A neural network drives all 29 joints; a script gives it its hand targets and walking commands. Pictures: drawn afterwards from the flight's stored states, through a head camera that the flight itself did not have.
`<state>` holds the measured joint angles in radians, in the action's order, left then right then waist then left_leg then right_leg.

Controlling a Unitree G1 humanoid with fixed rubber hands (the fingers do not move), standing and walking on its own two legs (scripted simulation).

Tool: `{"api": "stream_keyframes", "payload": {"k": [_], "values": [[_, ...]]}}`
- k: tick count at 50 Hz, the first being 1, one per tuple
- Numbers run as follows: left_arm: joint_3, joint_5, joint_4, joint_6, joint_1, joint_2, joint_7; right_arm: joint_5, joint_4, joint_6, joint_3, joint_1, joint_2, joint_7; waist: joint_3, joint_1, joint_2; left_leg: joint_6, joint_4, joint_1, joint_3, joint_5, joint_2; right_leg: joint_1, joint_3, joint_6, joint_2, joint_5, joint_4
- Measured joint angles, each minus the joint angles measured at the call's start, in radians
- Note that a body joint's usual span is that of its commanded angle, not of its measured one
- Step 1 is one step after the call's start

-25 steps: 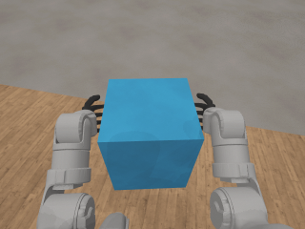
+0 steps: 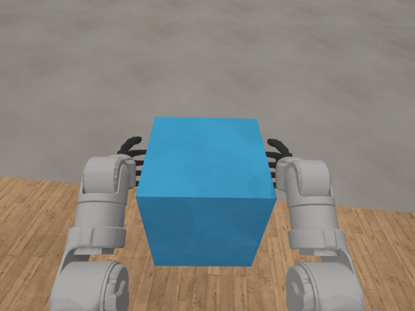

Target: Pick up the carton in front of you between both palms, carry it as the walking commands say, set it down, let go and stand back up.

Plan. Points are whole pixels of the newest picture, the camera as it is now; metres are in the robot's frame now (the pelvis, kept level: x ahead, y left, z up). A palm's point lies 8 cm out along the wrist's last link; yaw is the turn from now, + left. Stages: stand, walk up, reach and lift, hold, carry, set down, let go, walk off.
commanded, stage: carry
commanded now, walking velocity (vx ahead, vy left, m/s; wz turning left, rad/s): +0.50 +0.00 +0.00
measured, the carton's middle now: (204, 194) +0.35 -0.01 +0.02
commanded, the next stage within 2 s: none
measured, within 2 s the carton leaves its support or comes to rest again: neither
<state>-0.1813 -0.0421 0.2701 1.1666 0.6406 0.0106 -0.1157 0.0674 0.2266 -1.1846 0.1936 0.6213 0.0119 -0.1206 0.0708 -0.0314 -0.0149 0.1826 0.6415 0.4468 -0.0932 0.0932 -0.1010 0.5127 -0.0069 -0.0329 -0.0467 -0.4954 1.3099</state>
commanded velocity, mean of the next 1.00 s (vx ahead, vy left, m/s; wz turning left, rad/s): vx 0.50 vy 0.00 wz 0.00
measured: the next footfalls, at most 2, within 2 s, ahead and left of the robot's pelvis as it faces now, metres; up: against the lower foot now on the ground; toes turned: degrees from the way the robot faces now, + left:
right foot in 0.38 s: +0.41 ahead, -0.06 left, -0.06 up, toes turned +1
left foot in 0.96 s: +0.74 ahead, +0.04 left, -0.11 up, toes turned +1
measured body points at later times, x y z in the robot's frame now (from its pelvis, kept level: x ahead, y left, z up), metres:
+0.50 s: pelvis +0.31 -0.03 -0.06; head +0.32 -0.03 +0.39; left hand +0.67 +0.13 +0.06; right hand +0.69 -0.17 +0.06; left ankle +0.17 +0.07 -0.65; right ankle +0.38 -0.06 -0.78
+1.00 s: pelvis +0.62 +0.00 -0.12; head +0.61 +0.00 +0.33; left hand +0.98 +0.17 +0.01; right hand +0.99 -0.13 +0.01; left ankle +0.71 +0.04 -0.84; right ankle +0.42 -0.06 -0.73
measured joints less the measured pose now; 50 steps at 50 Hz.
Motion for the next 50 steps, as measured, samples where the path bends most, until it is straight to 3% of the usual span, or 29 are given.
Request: {"api": "stream_keyframes", "payload": {"k": [4,8,15,18,19,20,22,25,30,35,39,44,46,48,49,50], "values": [[-0.002,-0.021,-0.066,0.011,-0.035,-0.021,-0.005,-0.043,-0.029,0.014,-0.017,-0.03,-0.012,-0.01,-0.044,-0.023,0.005,-0.005,-0.029,-0.068,0.006,0.049,0.004,0.145,-0.021,0.018,0.069,0.128,-0.177],[-0.014,-0.026,-0.142,-0.005,-0.058,-0.03,-0.009,-0.051,-0.063,0.049,-0.016,-0.029,-0.002,-0.014,-0.067,-0.037,0.007,-0.012,-0.049,-0.132,0.023,0.104,0.006,0.228,-0.023,0.015,0.092,0.303,-0.315],[-0.032,-0.021,-0.265,-0.001,-0.071,-0.032,-0.013,-0.058,-0.137,0.062,-0.027,-0.01,0.005,-0.018,-0.04,-0.064,0.023,-0.028,-0.008,-0.26,0.063,0.273,-0.011,0.152,0.046,-0.026,0.034,0.627,-0.699],[-0.032,-0.029,-0.256,0.011,-0.04,-0.033,-0.013,-0.068,-0.132,0.049,-0.025,0.014,-0.013,-0.018,-0.003,-0.068,0.038,-0.041,0.14,-0.29,0.049,0.383,-0.027,0.029,0.095,-0.053,0.0,0.763,-0.883],[-0.029,-0.034,-0.239,0.017,-0.022,-0.034,-0.013,-0.074,-0.123,0.041,-0.022,0.024,-0.025,-0.017,0.012,-0.066,0.048,-0.056,0.24,-0.281,0.03,0.36,-0.031,-0.024,0.105,-0.059,0.002,0.807,-0.918],[-0.031,-0.043,-0.221,0.013,-0.005,-0.04,-0.013,-0.079,-0.104,0.038,-0.021,0.044,-0.04,-0.014,0.024,-0.048,0.028,-0.08,0.356,-0.249,0.02,0.377,-0.01,-0.03,0.108,-0.065,-0.014,0.702,-0.872],[-0.027,-0.05,-0.17,0.009,0.031,-0.035,-0.012,-0.085,-0.06,0.039,-0.011,0.075,-0.056,-0.011,0.012,-0.008,0.003,-0.124,0.619,-0.139,0.066,0.463,0.006,0.007,0.115,-0.084,-0.044,0.53,-0.732],[-0.018,-0.027,-0.131,0.04,0.021,-0.015,-0.014,-0.067,-0.031,0.003,-0.012,0.068,-0.042,-0.012,-0.002,0.039,0.029,-0.134,0.735,0.011,0.095,0.422,0.035,-0.016,0.107,-0.088,-0.046,0.459,-0.682],[-0.015,0.013,-0.124,0.051,-0.006,0.0,-0.02,-0.023,-0.057,-0.031,0.001,0.042,-0.004,-0.012,-0.044,0.082,0.038,-0.15,0.549,0.187,0.12,0.314,0.111,-0.103,0.099,-0.094,-0.038,0.392,-0.709],[-0.023,0.024,-0.144,0.019,-0.005,-0.008,-0.022,-0.004,-0.126,-0.018,0.011,0.014,0.014,-0.013,-0.071,0.098,0.03,-0.155,0.41,0.289,0.114,0.138,0.146,-0.193,0.083,-0.087,-0.035,0.331,-0.743],[-0.023,0.028,-0.171,0.004,0.003,-0.015,-0.022,-0.003,-0.188,-0.014,0.018,0.0,0.018,-0.016,-0.066,0.105,0.022,-0.149,0.258,0.294,0.091,0.003,0.137,-0.271,0.061,-0.078,-0.039,0.268,-0.763],[-0.015,0.022,-0.137,-0.011,0.017,-0.021,-0.02,0.004,-0.187,-0.014,0.034,-0.004,0.015,-0.012,-0.013,0.123,0.005,-0.121,-0.074,0.183,0.033,-0.229,0.083,-0.372,0.039,-0.065,-0.057,0.136,-0.728],[-0.01,0.021,-0.104,-0.014,0.018,-0.012,-0.017,0.015,-0.148,-0.01,0.035,0.004,0.017,-0.006,0.013,0.127,-0.002,-0.101,-0.192,0.101,0.0,-0.312,0.06,-0.4,0.044,-0.057,-0.065,0.062,-0.644],[-0.007,0.022,-0.064,-0.013,0.02,0.007,-0.009,0.031,-0.091,-0.006,0.029,0.022,0.023,-0.003,0.04,0.118,-0.018,-0.093,-0.238,0.005,-0.014,-0.366,0.06,-0.383,0.08,-0.033,-0.069,0.049,-0.449],[-0.008,0.035,-0.039,-0.018,0.029,0.019,0.01,0.04,-0.06,0.007,0.029,0.031,0.027,0.001,0.05,0.103,-0.004,-0.072,-0.184,-0.001,-0.006,-0.212,0.044,-0.34,0.082,-0.011,-0.057,0.012,-0.317],[-0.003,0.033,-0.013,-0.029,0.037,0.028,0.01,0.049,-0.031,0.022,0.023,0.038,0.03,-0.001,0.046,0.082,0.017,-0.026,-0.109,0.021,-0.008,-0.089,0.021,-0.279,0.062,0.007,-0.045,-0.037,-0.179]]}}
